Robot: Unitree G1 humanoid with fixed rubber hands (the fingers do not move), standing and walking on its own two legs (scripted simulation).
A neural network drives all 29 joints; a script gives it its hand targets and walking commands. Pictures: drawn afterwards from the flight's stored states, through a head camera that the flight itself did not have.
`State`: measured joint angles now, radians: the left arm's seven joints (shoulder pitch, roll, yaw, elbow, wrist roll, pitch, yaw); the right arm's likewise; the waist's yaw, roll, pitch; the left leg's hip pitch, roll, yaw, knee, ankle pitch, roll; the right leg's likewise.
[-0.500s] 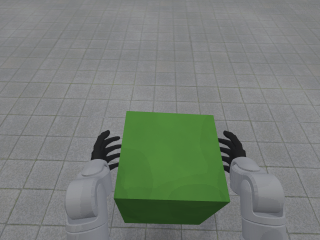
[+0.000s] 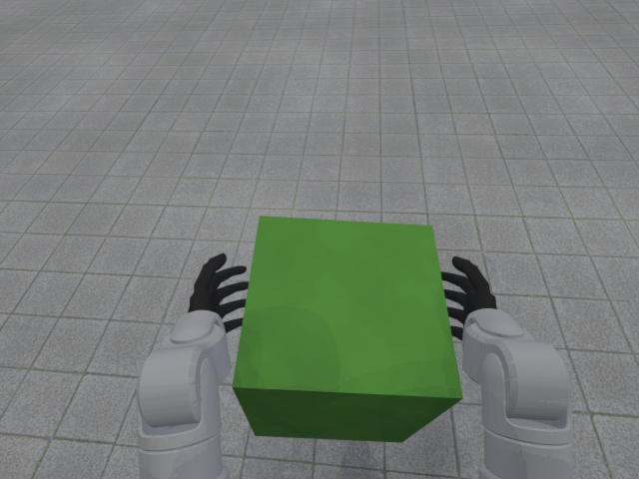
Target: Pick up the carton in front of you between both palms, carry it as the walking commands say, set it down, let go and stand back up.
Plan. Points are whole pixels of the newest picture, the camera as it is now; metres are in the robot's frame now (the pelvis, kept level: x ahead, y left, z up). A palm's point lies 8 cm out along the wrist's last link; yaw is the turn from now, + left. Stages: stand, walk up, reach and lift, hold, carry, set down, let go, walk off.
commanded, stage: carry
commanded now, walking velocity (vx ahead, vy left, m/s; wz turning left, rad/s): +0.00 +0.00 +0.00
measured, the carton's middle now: (336, 339) +0.29 +0.00 +0.00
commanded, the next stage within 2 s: hold in 1.48 s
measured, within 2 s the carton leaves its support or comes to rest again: neither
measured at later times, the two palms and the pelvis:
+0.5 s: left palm (178, 346) +0.25 +0.17 +0.09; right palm (452, 335) +0.24 -0.12 +0.08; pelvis -0.01 +0.02 -0.01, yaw +1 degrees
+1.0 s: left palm (181, 381) +0.23 +0.18 +0.04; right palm (440, 365) +0.23 -0.12 +0.04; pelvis -0.05 +0.02 +0.00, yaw +1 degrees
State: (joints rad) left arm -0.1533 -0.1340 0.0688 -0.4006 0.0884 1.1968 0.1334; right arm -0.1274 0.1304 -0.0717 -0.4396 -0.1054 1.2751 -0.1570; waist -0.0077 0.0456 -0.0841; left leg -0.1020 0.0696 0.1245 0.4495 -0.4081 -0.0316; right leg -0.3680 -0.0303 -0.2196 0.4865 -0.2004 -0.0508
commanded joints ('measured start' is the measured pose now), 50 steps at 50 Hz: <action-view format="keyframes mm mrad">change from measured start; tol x2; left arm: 1 -281 -985 -659 -55 -355 12 -203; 18 -313 -952 -693 -67 -373 28 -208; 26 -326 -931 -672 24 -334 12 -225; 38 -395 -962 -589 259 -251 -155 -289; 45 -407 -955 -523 375 -190 -288 -317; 50 -462 -932 -469 463 -143 -400 -333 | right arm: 1 -453 925 717 -141 423 -55 232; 11 -401 893 680 -127 389 -56 234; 18 -424 881 677 -133 390 -49 235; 23 -435 869 678 -96 382 -51 244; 30 -501 857 653 30 342 -117 280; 36 -557 895 630 136 322 -208 312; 50 -564 894 483 434 168 -484 356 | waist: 1 9 -60 -382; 6 9 -59 -342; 12 7 23 -288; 31 8 -30 -186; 50 8 -39 -205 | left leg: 1 -32 65 -27 52 548 -10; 5 -51 53 -21 14 485 -15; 6 -37 55 -21 -2 503 -13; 10 73 101 -24 45 809 3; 12 68 113 -21 57 869 10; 20 12 118 -7 38 704 25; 33 -89 97 -28 -25 330 46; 38 -102 93 -33 -32 279 53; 50 -111 89 -37 -25 260 63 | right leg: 1 389 -163 151 71 855 -33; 5 379 -159 148 68 875 -34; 7 324 -145 139 75 780 -23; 10 204 -112 102 86 556 5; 12 178 -99 85 89 488 19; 16 189 -111 93 94 493 20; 21 180 -119 97 89 406 23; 26 195 -130 110 67 395 21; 35 190 -136 125 17 277 23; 50 183 -138 129 6 247 25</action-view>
